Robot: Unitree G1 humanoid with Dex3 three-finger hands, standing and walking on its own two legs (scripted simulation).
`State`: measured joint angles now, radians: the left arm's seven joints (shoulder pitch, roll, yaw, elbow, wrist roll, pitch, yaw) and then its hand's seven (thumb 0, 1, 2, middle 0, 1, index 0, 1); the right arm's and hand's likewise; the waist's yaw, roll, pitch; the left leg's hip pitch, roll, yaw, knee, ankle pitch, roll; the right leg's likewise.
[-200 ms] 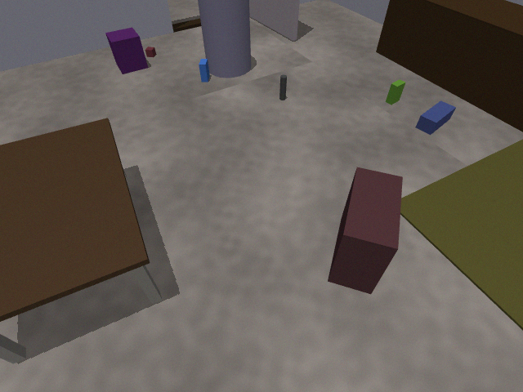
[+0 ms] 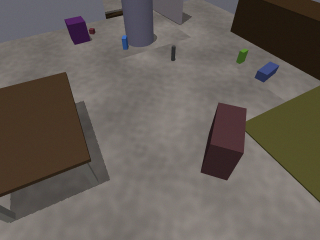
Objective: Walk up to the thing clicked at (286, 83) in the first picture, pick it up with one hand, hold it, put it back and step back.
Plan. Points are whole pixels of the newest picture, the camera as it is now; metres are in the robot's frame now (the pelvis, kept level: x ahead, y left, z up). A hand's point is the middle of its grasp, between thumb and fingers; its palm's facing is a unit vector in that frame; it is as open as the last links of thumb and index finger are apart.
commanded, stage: stand
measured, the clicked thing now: (173, 53) +2.09 -0.11 -0.70
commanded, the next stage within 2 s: walk up in 0.92 s
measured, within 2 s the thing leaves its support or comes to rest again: neither
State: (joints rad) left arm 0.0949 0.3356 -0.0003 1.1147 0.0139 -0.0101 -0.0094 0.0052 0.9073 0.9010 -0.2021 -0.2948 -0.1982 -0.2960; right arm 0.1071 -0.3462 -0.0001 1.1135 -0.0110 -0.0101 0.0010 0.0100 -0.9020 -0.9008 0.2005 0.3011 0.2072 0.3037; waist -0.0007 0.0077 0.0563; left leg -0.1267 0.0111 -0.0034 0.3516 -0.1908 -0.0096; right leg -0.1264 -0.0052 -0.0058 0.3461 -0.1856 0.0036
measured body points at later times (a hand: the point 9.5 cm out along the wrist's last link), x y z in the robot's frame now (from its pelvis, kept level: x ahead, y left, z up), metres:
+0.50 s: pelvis +0.00 +0.00 +0.00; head +0.01 +0.00 +0.45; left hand +0.08 +0.30 -0.13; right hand +0.08 -0.30 -0.13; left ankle +0.00 +0.12 -0.75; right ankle +0.00 -0.12 -0.75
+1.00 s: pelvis +0.00 -0.01 +0.00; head +0.02 +0.00 +0.44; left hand +0.08 +0.30 -0.13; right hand +0.08 -0.31 -0.14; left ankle +0.00 +0.13 -0.75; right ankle +0.00 -0.12 -0.75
